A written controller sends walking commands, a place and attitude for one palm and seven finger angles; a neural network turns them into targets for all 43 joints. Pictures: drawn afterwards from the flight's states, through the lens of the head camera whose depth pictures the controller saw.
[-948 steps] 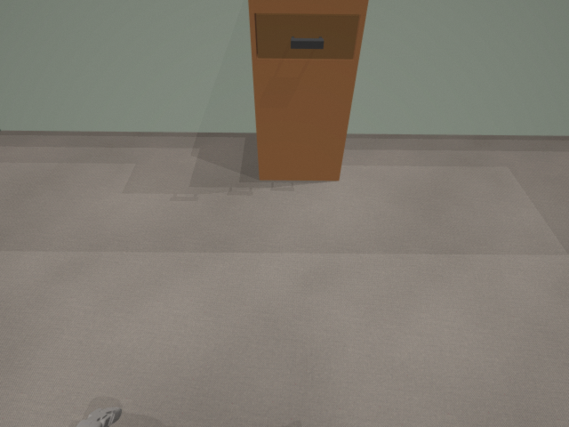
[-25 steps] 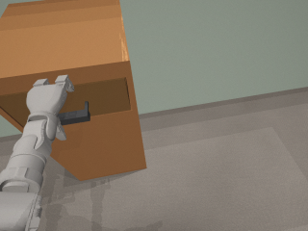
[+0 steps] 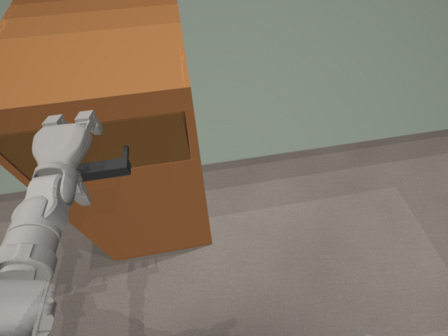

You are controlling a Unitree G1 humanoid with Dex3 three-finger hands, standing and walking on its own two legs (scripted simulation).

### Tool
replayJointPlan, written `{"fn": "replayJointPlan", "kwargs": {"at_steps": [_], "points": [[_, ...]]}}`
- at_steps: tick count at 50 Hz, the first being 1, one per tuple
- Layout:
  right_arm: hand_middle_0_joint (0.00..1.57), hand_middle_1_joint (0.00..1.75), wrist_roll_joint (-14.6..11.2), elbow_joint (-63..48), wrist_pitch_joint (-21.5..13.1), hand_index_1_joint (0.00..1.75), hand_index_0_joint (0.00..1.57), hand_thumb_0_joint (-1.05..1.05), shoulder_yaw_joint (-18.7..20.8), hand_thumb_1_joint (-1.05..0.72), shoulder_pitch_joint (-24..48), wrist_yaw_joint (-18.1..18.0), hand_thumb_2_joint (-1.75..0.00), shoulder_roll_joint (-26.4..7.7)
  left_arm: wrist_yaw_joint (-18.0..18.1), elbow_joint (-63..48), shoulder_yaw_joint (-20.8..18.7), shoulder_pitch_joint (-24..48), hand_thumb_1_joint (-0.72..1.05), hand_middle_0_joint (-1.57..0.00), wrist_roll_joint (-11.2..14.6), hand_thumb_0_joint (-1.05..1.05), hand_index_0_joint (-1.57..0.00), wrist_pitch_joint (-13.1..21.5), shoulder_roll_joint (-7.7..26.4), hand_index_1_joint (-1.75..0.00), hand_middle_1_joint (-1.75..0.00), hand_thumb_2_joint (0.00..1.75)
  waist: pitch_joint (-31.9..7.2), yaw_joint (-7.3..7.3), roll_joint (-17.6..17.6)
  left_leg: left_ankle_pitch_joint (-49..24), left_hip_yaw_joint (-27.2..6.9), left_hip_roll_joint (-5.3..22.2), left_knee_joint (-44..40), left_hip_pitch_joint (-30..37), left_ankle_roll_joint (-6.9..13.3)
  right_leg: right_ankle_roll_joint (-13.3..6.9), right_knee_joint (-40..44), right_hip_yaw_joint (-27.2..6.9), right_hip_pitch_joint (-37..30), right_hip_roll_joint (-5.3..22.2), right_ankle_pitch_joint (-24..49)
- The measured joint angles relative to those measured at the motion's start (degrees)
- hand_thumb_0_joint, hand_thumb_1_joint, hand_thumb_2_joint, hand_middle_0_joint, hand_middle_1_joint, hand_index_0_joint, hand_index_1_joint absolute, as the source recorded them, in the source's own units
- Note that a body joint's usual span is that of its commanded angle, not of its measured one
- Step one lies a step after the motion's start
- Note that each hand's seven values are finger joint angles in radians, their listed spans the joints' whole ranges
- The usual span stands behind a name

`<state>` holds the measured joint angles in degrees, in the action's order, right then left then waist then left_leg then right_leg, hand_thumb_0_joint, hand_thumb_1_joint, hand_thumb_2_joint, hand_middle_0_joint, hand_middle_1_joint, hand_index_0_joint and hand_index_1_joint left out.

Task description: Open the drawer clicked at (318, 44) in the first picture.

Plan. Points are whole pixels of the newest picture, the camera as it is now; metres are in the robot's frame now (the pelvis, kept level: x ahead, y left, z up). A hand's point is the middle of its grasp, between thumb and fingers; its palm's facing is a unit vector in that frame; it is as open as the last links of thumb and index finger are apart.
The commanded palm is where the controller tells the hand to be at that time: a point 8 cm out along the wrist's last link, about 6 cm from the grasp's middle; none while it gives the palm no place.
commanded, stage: lift the fingers back up to retry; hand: left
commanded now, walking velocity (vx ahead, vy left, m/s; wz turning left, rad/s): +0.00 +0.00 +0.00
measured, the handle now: (100, 161) +0.46 +0.30 -0.01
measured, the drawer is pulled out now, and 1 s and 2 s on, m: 0.00 0.00 0.00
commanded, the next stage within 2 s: re-aim the fingers above the handle in 0.58 s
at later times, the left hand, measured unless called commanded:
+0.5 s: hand (70, 171) +0.39 +0.31 +0.05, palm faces -0.02 -0.01 -1.00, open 13.8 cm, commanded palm +0.37 +0.31 +0.11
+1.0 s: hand (67, 171) +0.40 +0.32 +0.04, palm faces -0.06 -0.02 -1.00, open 13.8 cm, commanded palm +0.38 +0.31 +0.11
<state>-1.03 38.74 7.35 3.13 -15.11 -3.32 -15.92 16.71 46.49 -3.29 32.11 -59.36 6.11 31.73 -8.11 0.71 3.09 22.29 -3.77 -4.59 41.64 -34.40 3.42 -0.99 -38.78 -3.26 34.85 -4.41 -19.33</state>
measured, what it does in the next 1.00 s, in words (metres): stands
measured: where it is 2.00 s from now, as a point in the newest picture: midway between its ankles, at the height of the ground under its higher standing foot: outside the picture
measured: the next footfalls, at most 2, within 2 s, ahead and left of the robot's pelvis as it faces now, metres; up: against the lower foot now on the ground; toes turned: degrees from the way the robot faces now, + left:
none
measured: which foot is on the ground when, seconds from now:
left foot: down 0.00-1.00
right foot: down 0.00-1.00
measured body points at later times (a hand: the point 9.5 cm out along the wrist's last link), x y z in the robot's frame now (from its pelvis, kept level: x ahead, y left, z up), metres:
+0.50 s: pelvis +0.00 +0.01 +0.00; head +0.06 +0.00 +0.45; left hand +0.39 +0.31 +0.10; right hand +0.09 -0.26 -0.13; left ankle -0.03 +0.08 -0.71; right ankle -0.01 -0.12 -0.71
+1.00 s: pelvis +0.00 +0.01 +0.00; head +0.07 +0.00 +0.45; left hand +0.39 +0.32 +0.10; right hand +0.08 -0.26 -0.13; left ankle -0.03 +0.08 -0.71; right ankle -0.01 -0.12 -0.71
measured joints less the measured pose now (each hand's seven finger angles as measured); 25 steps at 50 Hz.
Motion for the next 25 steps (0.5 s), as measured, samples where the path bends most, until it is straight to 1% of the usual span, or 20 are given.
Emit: {"fn": "replayJointPlan", "kwargs": {"at_steps": [2,6,8,11,15,17,21,25], "points": [[0.2,0.3,-0.24,-0.16,0.42,0.3,0.2,0.01,-0.32,-0.91,-0.24,0.24,-0.9,0.11,-0.34,0.12,0.55,-0.27,-0.48,-0.35,0.31,0.0,-0.33,-1.58,-0.53,-1.22,-1.23,0.3,-0.24,-0.17,0.38,-0.13,0.31,0.05,-0.63,0.7,0.15,0.12,0.52,-0.36,-0.59,-0.02,0.18],[0.2,0.3,-0.67,-0.4,1.23,0.3,0.2,0.01,-1.39,-0.91,-0.42,0.15,-0.9,0.92,-2.98,2.07,0.98,-0.3,-0.48,-0.34,0.25,0.0,-0.33,-3.89,-0.5,-1.22,-1.22,0.3,-0.21,0.04,0.38,-0.57,0.73,0.13,-2.1,2.44,0.31,0.2,1.65,-0.89,-2.07,-0.02,0.6],[0.2,0.3,-0.76,-0.8,1.25,0.3,0.2,0.01,-1.69,-0.91,-0.67,-0.02,-0.9,1.35,-4.27,2.24,0.71,-0.81,-0.48,-0.33,0.26,0.0,-0.33,-3.82,-0.17,-1.22,-1.22,0.3,0.06,0.21,0.26,-0.77,0.75,0.18,-2.61,3.07,0.32,0.18,2.17,-0.95,-2.7,-0.03,0.8],[0.2,0.3,-0.71,-1.26,1.0,0.3,0.2,0.01,-1.65,-0.91,-1.22,-0.34,-0.9,1.78,-5.32,0.96,0.22,-2.06,-0.48,-0.33,0.02,0.0,-0.32,-2.15,0.37,-1.21,-1.21,0.3,0.34,0.24,0.03,-0.89,0.61,0.21,-2.86,3.43,0.32,0.16,2.59,-0.82,-3.17,-0.03,0.97],[0.2,0.3,-0.38,-1.2,0.57,0.3,0.2,0.01,-0.93,-0.91,-1.73,-0.4,-0.9,1.7,-4.74,-2.88,-0.45,-4.41,-0.48,-0.32,-0.1,0.0,-0.32,0.7,0.49,-1.2,-1.21,0.3,0.4,-0.13,-0.01,-0.75,0.34,0.14,-2.45,3.25,0.31,0.21,2.54,-0.52,-3.24,0.03,0.88],[0.2,0.3,-0.32,-0.92,0.39,0.3,0.2,0.01,-0.55,-0.91,-1.7,-0.25,-0.9,1.43,-3.77,-4.04,-0.37,-4.99,-0.48,-0.32,0.06,0.0,-0.32,1.23,0.29,-1.2,-1.21,0.3,0.43,-0.37,0.09,-0.62,0.19,0.02,-2.04,3.03,0.34,0.27,2.24,-0.34,-3.11,0.14,0.72],[0.2,0.3,-0.33,-0.16,0.18,0.3,0.2,0.01,-0.39,-0.91,-1.02,0.03,-0.9,0.99,-2.4,-3.18,-0.04,-4.21,-0.48,-0.32,0.18,0.0,-0.32,0.38,-0.12,-1.2,-1.2,0.3,0.62,-0.66,-0.07,-0.55,0.05,-0.24,-1.47,2.54,0.41,0.36,1.58,-0.12,-2.66,0.36,0.48],[0.2,0.3,-0.37,-0.08,-0.18,0.3,0.2,0.01,-0.33,-0.91,-0.59,0.04,-0.9,0.8,-2.18,-1.55,1.17,-2.6,-0.48,-0.32,-0.22,0.0,-0.32,-1.4,-0.32,-1.2,-1.2,0.3,0.8,-0.54,-0.05,-0.67,-0.28,-0.46,-1.19,2.14,0.41,0.4,1.37,0.25,-2.41,0.58,0.48]]}}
